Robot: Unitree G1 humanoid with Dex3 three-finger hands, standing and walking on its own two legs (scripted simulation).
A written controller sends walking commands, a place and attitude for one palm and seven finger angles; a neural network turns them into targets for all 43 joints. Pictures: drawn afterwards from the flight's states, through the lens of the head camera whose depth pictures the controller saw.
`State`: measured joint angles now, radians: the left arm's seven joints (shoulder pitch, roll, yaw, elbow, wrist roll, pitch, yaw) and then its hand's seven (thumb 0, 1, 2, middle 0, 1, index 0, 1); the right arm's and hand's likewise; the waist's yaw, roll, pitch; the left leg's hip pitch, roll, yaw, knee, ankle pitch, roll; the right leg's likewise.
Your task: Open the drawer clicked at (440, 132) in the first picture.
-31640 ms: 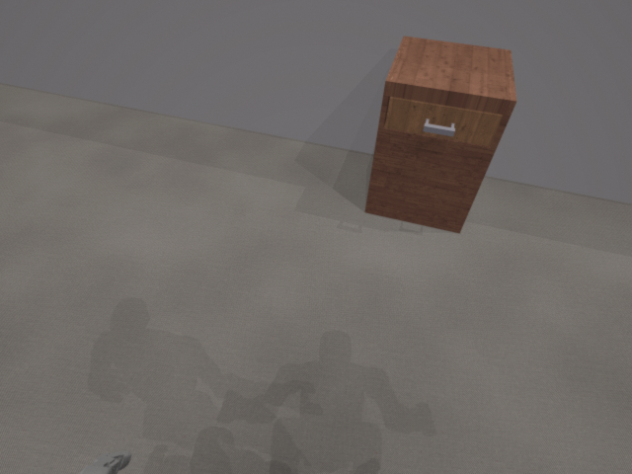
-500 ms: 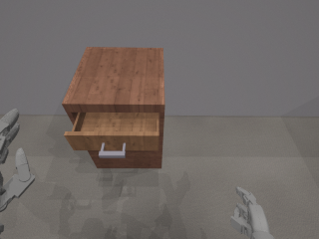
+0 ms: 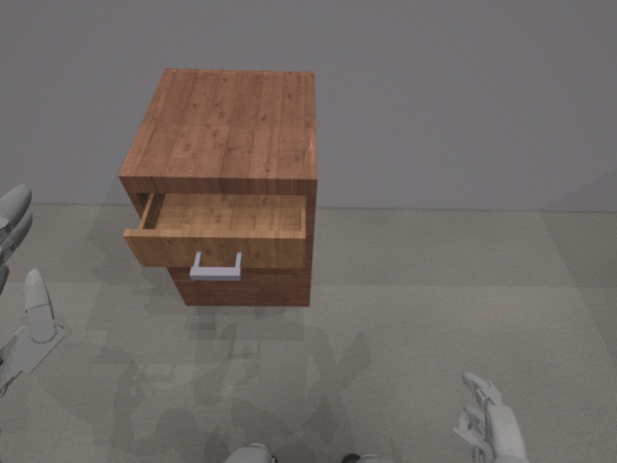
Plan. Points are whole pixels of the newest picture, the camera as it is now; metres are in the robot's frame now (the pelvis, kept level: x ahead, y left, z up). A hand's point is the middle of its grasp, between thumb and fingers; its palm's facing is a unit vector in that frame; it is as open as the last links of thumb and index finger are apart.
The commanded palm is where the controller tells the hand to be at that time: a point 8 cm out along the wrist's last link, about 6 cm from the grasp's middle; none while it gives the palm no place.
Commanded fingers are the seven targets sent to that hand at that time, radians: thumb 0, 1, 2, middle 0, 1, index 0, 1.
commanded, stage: step back with the hand held close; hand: left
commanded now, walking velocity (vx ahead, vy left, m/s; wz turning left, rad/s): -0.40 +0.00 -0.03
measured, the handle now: (217, 265) +0.52 +0.23 -0.24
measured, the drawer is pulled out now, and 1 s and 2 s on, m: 0.12 0.12 0.12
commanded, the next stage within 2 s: stop stepping back and stand still in 0.48 s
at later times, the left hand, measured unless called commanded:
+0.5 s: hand (97, 394) +0.15 +0.17 +0.18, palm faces +0.19 -0.82 -0.54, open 7.4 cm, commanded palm +0.09 +0.23 +0.19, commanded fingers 0.00 0.90 0.90 -0.20 -0.30 -0.20 -0.30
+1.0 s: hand out of the picture +0.03 +0.15 +0.17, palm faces +0.37 -0.81 -0.46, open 7.4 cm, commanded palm -0.03 +0.20 +0.19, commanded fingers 0.00 0.90 0.90 -0.20 -0.30 -0.20 -0.30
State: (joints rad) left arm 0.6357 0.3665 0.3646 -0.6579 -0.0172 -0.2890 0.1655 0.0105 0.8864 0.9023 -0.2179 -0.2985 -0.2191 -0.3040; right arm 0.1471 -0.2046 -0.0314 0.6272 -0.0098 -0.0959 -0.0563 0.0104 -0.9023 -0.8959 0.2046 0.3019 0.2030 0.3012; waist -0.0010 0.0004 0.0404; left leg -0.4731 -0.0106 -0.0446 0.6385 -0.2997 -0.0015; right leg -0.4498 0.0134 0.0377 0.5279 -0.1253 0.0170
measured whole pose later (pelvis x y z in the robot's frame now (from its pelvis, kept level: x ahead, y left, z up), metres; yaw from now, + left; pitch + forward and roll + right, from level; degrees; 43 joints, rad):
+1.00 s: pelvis -0.16 -0.08 +0.02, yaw -1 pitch +3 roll +2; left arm 0.67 0.32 0.32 -0.50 0.00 -0.19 0.19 0.01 0.89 0.90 -0.21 -0.30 -0.22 -0.30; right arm 0.29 -0.24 -0.01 0.66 -0.01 -0.09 -0.08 0.01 -0.90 -0.90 0.20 0.30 0.20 0.30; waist -0.03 -0.01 -0.09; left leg -0.25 0.00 0.02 0.57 -0.39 0.03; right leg -0.30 -0.01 -0.09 0.43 -0.19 -0.07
